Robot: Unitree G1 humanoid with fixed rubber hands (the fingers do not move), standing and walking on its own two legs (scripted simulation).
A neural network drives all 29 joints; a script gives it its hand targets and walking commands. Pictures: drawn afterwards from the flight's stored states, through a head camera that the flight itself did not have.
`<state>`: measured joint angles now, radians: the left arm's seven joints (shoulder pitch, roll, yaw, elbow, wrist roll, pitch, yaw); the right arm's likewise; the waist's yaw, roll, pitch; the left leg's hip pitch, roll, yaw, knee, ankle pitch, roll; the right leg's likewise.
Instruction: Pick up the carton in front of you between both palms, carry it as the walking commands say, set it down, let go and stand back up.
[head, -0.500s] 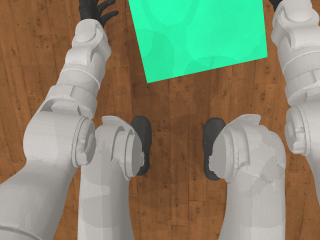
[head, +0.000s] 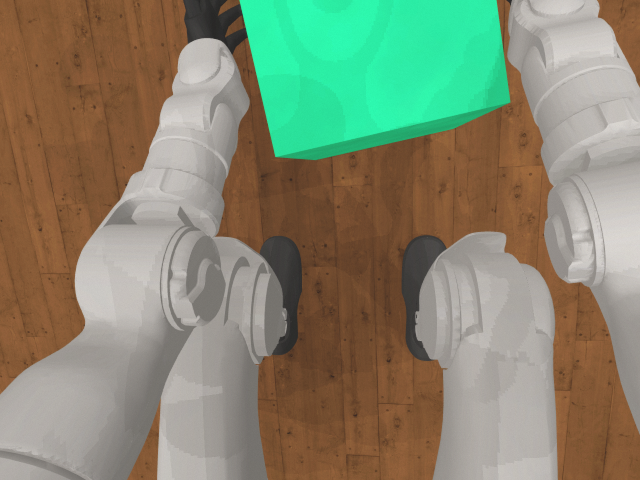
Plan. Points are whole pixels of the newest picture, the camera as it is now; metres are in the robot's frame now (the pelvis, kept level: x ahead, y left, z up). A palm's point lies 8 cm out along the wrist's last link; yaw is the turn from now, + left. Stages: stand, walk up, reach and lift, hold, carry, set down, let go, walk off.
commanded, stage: reach and lift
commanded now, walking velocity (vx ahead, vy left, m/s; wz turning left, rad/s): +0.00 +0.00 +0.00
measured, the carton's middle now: (367, 54) +0.51 -0.05 -0.25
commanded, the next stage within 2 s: none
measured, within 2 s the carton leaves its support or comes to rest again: leaves its support in 0.06 s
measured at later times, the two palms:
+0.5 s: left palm (143, 17) +0.50 +0.08 +0.00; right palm out of the picture +0.48 -0.22 +0.00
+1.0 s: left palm out of the picture +0.47 +0.09 +0.15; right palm out of the picture +0.45 -0.20 +0.14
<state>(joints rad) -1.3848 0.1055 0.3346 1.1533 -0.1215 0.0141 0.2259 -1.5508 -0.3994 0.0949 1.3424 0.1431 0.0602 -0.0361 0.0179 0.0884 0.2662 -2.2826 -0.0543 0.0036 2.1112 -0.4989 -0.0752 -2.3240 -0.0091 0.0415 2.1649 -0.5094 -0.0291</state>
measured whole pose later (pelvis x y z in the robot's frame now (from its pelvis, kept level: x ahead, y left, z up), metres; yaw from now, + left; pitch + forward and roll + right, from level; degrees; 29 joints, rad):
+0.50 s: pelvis +0.01 +0.02 +0.07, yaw -6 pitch +39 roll +3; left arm -0.99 -0.10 0.54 0.70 0.12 0.26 0.18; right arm -1.13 -0.18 -0.26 0.91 -0.12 0.31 0.00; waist -0.01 0.05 -0.08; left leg -2.07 -0.11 -0.03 1.95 -0.54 -0.07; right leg -2.12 0.07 0.07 1.95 -0.51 0.03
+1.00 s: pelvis +0.04 +0.02 +0.19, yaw -7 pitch +36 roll +1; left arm -0.70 -0.15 0.43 0.54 0.12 0.29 0.15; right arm -0.78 -0.04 -0.30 0.68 -0.15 0.33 0.01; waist 0.00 0.04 -0.22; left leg -1.66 -0.09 -0.06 1.55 -0.53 -0.04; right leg -1.70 0.05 0.07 1.55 -0.49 0.03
